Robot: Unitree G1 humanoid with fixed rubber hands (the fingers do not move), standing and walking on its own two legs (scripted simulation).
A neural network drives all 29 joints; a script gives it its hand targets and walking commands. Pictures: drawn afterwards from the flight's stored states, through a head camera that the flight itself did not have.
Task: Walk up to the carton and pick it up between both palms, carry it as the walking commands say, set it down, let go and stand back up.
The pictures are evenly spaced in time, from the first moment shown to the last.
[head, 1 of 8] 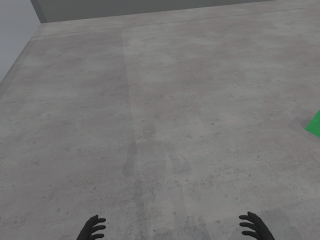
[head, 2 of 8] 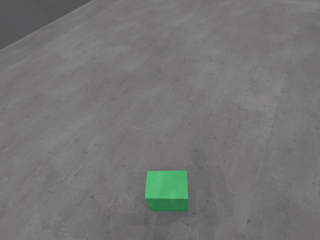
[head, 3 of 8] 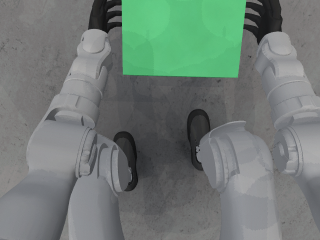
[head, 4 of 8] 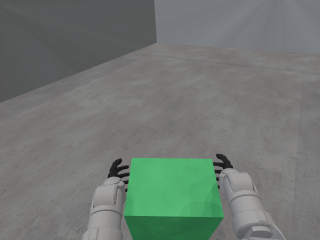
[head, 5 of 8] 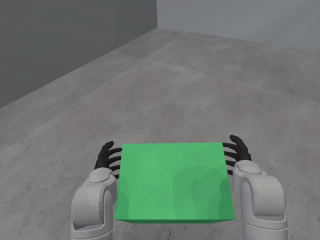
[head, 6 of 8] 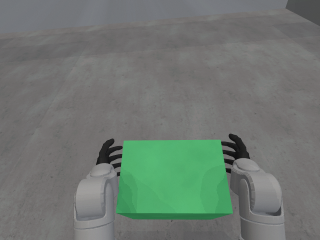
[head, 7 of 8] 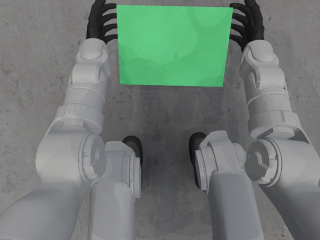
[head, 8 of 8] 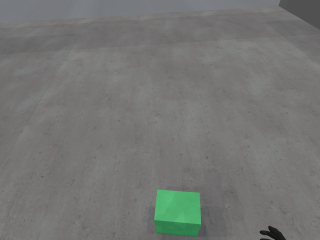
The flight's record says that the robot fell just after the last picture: no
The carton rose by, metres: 0.69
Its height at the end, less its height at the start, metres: +0.00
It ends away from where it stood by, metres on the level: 1.24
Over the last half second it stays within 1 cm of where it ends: yes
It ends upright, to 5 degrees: yes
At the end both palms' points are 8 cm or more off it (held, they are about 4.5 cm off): yes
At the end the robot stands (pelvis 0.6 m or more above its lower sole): yes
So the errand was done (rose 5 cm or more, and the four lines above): yes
